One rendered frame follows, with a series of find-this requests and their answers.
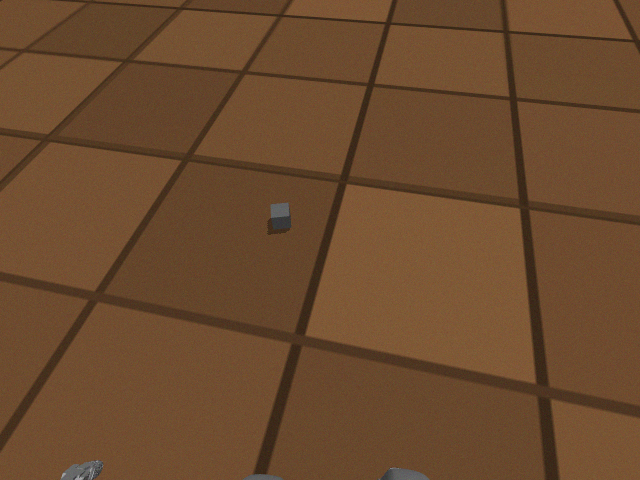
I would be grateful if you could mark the left robot hand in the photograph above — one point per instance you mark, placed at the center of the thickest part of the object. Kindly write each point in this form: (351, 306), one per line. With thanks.
(87, 471)

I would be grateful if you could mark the cube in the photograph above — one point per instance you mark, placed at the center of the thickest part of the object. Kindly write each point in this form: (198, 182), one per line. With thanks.
(280, 216)

